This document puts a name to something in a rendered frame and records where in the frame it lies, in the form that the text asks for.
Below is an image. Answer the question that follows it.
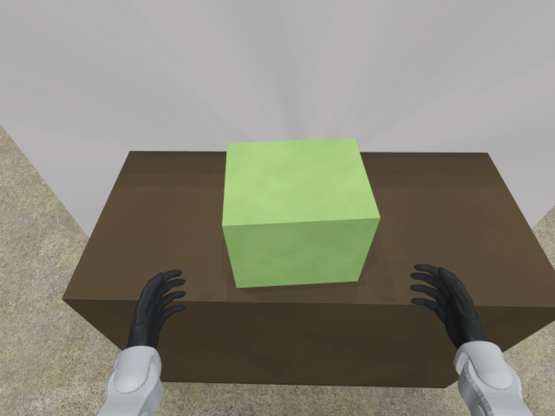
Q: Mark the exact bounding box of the robot left forearm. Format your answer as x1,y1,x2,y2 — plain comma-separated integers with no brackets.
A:
95,346,163,416

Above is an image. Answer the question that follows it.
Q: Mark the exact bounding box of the carton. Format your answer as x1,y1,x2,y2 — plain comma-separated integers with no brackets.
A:
222,138,381,288

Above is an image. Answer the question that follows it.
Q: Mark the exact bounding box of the pedestal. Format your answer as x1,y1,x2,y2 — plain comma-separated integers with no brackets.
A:
62,151,555,388

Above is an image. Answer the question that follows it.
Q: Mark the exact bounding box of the robot right forearm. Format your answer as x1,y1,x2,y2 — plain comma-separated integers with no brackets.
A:
454,341,532,416

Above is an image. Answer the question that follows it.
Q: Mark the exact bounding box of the robot left hand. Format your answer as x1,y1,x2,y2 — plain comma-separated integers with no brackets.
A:
127,270,186,349

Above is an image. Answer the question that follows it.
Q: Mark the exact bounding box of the robot right hand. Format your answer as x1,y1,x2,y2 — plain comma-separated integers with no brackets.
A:
410,264,487,349

